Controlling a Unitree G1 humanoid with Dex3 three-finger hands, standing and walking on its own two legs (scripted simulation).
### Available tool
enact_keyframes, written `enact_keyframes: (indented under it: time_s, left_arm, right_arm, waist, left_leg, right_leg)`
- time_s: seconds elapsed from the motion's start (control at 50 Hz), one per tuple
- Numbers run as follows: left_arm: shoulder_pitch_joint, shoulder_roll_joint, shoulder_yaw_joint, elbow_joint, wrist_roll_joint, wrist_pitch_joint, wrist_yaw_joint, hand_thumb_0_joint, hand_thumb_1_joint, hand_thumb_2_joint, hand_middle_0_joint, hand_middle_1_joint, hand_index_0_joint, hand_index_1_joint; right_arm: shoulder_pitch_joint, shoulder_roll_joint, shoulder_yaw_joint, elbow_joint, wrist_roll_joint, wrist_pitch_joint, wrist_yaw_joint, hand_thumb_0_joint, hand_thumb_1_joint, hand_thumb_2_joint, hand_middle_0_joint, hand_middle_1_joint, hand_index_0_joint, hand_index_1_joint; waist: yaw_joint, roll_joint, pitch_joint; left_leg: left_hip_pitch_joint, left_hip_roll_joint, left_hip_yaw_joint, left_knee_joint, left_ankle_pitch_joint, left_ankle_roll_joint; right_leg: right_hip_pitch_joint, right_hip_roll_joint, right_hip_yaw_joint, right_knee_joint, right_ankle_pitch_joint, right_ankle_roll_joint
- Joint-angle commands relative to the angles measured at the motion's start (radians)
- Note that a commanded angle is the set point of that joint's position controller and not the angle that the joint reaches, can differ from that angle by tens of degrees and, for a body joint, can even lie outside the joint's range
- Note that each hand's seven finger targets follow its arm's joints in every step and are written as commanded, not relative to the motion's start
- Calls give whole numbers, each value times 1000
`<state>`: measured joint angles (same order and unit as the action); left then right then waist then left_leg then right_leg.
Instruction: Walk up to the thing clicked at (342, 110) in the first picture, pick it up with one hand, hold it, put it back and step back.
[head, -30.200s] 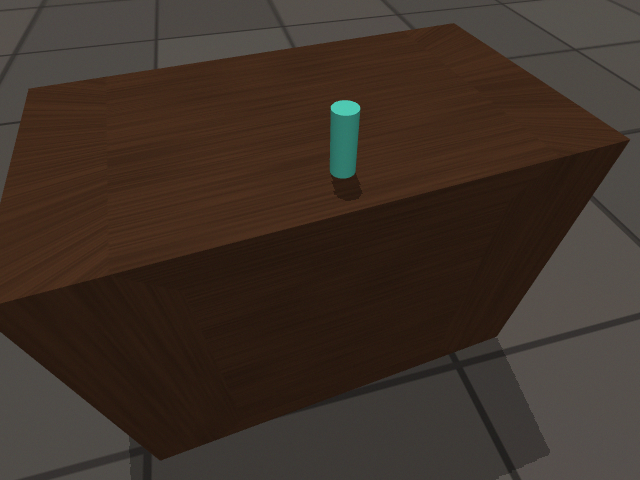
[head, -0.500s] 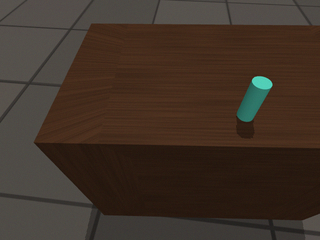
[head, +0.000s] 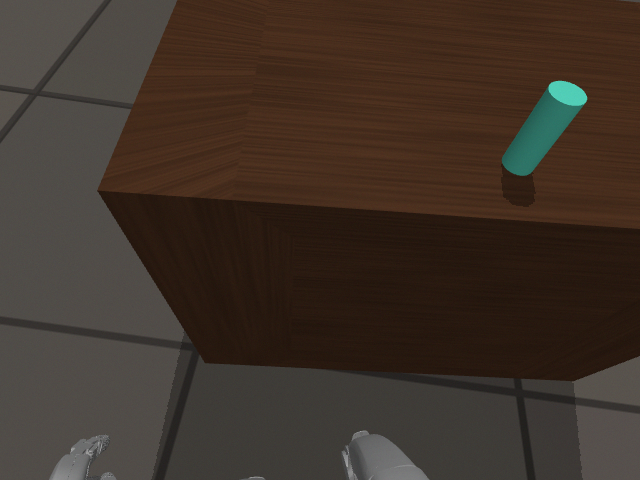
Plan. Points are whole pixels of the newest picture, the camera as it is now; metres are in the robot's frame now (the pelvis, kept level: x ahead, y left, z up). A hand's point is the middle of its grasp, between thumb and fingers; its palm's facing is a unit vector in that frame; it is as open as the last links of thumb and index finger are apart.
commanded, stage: step back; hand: right
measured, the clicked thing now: (540, 131) +0.53 -0.30 +0.10
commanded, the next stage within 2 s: none
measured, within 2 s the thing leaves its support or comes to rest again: neither
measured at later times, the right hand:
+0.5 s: hand out of the picture +0.00 -0.27 -0.15, palm faces +0.05 +0.93 -0.36, open 7.4 cm
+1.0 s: hand out of the picture -0.14 -0.27 -0.12, palm faces +0.05 +0.90 -0.44, open 7.4 cm
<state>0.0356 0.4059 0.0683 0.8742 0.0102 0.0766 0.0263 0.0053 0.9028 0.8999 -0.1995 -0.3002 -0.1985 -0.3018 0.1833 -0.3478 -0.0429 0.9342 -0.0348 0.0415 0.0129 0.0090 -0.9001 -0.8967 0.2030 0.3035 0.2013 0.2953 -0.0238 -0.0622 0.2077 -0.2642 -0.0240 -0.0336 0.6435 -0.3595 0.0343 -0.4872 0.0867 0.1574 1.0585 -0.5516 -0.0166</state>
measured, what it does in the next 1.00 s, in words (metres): walks backwards: right foot, then left foot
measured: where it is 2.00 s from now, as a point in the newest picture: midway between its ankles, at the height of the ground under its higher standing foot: outside the picture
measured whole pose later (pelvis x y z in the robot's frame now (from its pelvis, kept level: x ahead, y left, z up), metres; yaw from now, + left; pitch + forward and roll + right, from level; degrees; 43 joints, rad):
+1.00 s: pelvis -0.24 +0.01 +0.00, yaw -8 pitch -2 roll +0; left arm 0.21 0.42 0.10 0.83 0.02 0.07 0.00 0.01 0.90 0.90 -0.20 -0.30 -0.20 -0.30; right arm 0.11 -0.37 -0.05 0.80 -0.03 0.02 -0.01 0.01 -0.90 -0.90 0.21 0.30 0.20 0.30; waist 0.04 -0.05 0.19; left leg -0.35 0.05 0.01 0.58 -0.20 0.00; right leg -0.31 0.05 0.14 0.93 -0.49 0.04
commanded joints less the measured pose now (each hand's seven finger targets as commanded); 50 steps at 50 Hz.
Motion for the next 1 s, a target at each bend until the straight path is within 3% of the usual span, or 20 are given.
enact_keyframes:
  time_s: [0.0, 0.08, 0.14, 0.2, 0.26, 0.28, 0.3, 0.32, 0.4, 0.56, 0.62, 0.64, 0.66, 0.68, 0.7, 0.74, 0.76, 0.82, 0.9, 0.98]
  left_arm:
    - [116, 167, 45, -67, -9, -23, 11, 0, 900, 900, -200, -300, -200, -300]
    - [70, 154, 46, -103, 7, -41, 6, 0, 900, 900, -200, -300, -200, -300]
    - [85, 145, 46, -114, 7, -47, 0, 0, 900, 900, -200, -300, -200, -300]
    - [142, 144, 52, -91, 13, -55, -8, 0, 900, 900, -200, -300, -200, -300]
    - [214, 164, 61, -57, 27, -67, -6, 0, 900, 900, -200, -300, -200, -300]
    - [206, 225, 77, -71, 35, -74, -5, 0, 900, 900, -200, -300, -200, -300]
    - [163, 279, 87, -87, 17, -70, -10, 0, 900, 900, -200, -300, -200, -300]
    - [120, 319, 89, -120, 32, -74, -10, 0, 900, 900, -200, -300, -200, -300]
    - [70, 195, 70, -153, 15, -69, -1, 0, 900, 900, -200, -300, -200, -300]
    - [152, 189, 66, -179, 23, -41, 1, 0, 900, 900, -200, -300, -200, -300]
    - [93, 196, 57, -201, 9, -23, -9, 0, 900, 900, -200, -300, -200, -300]
    - [104, 159, 49, -209, 6, -19, -13, 0, 900, 900, -200, -300, -200, -300]
    - [96, 127, 45, -214, 1, -23, -12, 0, 900, 900, -200, -300, -200, -300]
    - [35, 175, 69, -213, 17, -21, 4, 0, 900, 900, -200, -300, -200, -300]
    - [34, 202, 73, -196, 23, -20, 5, 0, 900, 900, -200, -300, -200, -300]
    - [124, 175, 75, -152, 1, -17, -7, 0, 900, 900, -200, -300, -200, -300]
    - [168, 178, 77, -137, 0, -16, -12, 0, 900, 900, -200, -300, -200, -300]
    - [161, 165, 80, -133, 9, -21, -18, 0, 900, 900, -200, -300, -200, -300]
    - [157, 153, 65, -143, 16, -34, -17, 0, 900, 900, -200, -300, -200, -300]
    - [199, 153, 62, -104, 14, -41, -23, 0, 900, 900, -200, -300, -200, -300]
  right_arm:
    - [-96, -274, -70, -115, 2, -32, -52, 0, -900, -900, 200, 300, 200, 300]
    - [2, -254, -74, -114, 12, -28, -57, 0, -900, -900, 200, 300, 200, 300]
    - [8, -274, -80, -125, 15, -26, -56, 0, -900, -900, 200, 300, 200, 300]
    - [-31, -286, -78, -145, 18, -18, -46, 0, -900, -900, 200, 300, 200, 300]
    - [-76, -260, -66, -161, 36, -9, -39, 0, -900, -900, 200, 300, 200, 300]
    - [-81, -229, -52, -173, 46, -11, -36, 0, -900, -900, 200, 300, 200, 300]
    - [-108, -200, -45, -179, 47, -9, -39, 0, -900, -900, 200, 300, 200, 300]
    - [-100, -226, -59, -162, 39, 0, -51, 0, -900, -900, 200, 300, 200, 300]
    - [-18, -231, -47, -113, 51, -9, -47, 0, -900, -900, 200, 300, 200, 300]
    - [5, -210, -41, -141, 30, -36, -51, 0, -900, -900, 200, 300, 200, 300]
    - [90, -225, -61, -106, 7, -43, -48, 0, -900, -900, 200, 300, 200, 300]
    - [76, -280, -78, -114, -6, -48, -47, 0, -900, -900, 200, 300, 200, 300]
    - [24, -382, -98, -129, -13, -46, -40, 0, -900, -900, 200, 300, 200, 300]
    - [-1, -434, -107, -148, -5, -43, -36, 0, -900, -900, 200, 300, 200, 300]
    - [-43, -397, -102, -147, -4, -50, -43, 0, -900, -900, 200, 300, 200, 300]
    - [-138, -296, -69, -170, -13, -52, -46, 0, -900, -900, 200, 300, 200, 300]
    - [-143, -277, -68, -173, -6, -53, -48, 0, -900, -900, 200, 300, 200, 300]
    - [-56, -262, -71, -154, -1, -54, -46, 0, -900, -900, 200, 300, 200, 300]
    - [0, -276, -83, -164, 10, -46, -51, 0, -900, -900, 200, 300, 200, 300]
    - [-39, -308, -84, -190, -1, -25, -42, 0, -900, -900, 200, 300, 200, 300]
  waist:
    - [62, 219, -240]
    - [-6, 181, -256]
    - [-10, 184, -255]
    - [6, 212, -274]
    - [46, 118, -288]
    - [45, -20, -295]
    - [57, -162, -234]
    - [80, -214, -192]
    - [23, -42, -210]
    - [73, -144, -307]
    - [15, -114, -309]
    - [24, 32, -316]
    - [22, 266, -278]
    - [-31, 297, -249]
    - [-7, 245, -203]
    - [69, 161, -186]
    - [89, 183, -169]
    - [42, 195, -190]
    - [-2, 229, -264]
    - [6, 292, -296]
  left_leg:
    - [238, 248, -188, -159, 739, 153]
    - [344, 268, -199, -129, 742, 188]
    - [308, 293, -186, -119, 670, 205]
    - [206, 260, -154, -100, 525, 172]
    - [36, 208, -109, -7, 348, 98]
    - [-97, 121, -61, 95, 211, 40]
    - [-178, -46, 14, 260, -118, -14]
    - [-132, -54, -78, 488, -317, -31]
    - [-194, -100, -146, 566, -187, -39]
    - [-148, -6, -1, 21, -118, -56]
    - [65, 10, 13, -260, 191, -22]
    - [138, 148, -189, -280, 238, 23]
    - [171, 352, -453, -331, 359, 131]
    - [-17, 478, -550, -344, 380, 273]
    - [-72, 468, -524, -342, 348, 281]
    - [-16, 289, -232, -285, 457, 174]
    - [6, 259, -182, -275, 451, 150]
    - [125, 231, -181, -244, 459, 153]
    - [285, 279, -167, -173, 544, 220]
    - [158, 263, -148, -135, 472, 183]
  right_leg:
    - [-93, 22, 45, 169, 70, -4]
    - [-72, -2, 0, -21, 55, 39]
    - [2, -40, -39, -199, 74, 33]
    - [151, -52, -119, -391, 137, 14]
    - [352, -84, -76, -634, 443, -27]
    - [404, -217, 131, -630, 585, -82]
    - [328, -373, 305, -678, 687, -224]
    - [164, -491, 442, -715, 713, -329]
    - [282, -303, 110, -604, 866, -203]
    - [498, -284, 72, -494, 845, -183]
    - [309, -253, 60, -421, 653, -111]
    - [166, -176, 30, -339, 452, -64]
    - [-37, 18, -59, -164, 67, -16]
    - [38, 21, 23, 43, -119, 4]
    - [50, -11, 62, 152, -68, 1]
    - [3, 33, 86, 219, 39, -7]
    - [-18, 41, 69, 229, 80, -3]
    - [-36, 39, 51, 180, 101, 38]
    - [-23, -14, -5, -63, 38, 70]
    - [182, -62, -116, -374, 85, 45]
